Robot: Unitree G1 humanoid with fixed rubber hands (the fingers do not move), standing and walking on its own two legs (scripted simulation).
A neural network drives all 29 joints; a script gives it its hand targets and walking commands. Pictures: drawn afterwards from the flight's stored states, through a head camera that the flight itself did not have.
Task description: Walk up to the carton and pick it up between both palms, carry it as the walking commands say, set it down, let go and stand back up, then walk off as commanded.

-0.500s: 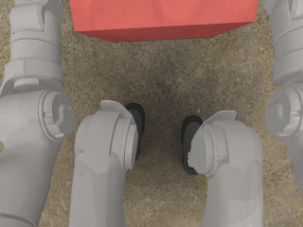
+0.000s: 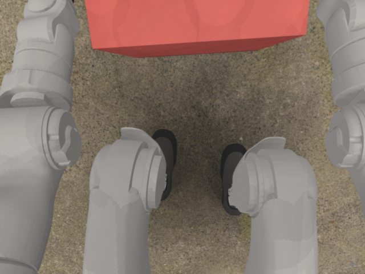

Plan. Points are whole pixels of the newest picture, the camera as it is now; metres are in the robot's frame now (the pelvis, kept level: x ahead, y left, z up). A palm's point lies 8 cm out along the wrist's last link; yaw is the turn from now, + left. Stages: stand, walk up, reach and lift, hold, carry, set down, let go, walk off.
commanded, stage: set down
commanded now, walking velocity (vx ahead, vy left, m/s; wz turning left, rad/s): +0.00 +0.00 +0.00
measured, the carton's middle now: out of the picture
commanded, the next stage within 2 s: let go in 1.62 s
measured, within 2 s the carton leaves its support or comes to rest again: neither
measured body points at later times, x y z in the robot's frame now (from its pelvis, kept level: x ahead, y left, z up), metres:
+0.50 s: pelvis +0.00 +0.00 +0.01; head +0.37 +0.02 +0.26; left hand +0.55 +0.29 -0.13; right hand +0.60 -0.18 -0.12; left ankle +0.12 +0.11 -0.33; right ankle +0.09 -0.10 -0.33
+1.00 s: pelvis +0.01 +0.00 +0.14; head +0.36 +0.01 +0.42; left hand +0.55 +0.30 +0.04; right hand +0.61 -0.19 +0.04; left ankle +0.12 +0.11 -0.33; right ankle +0.09 -0.10 -0.33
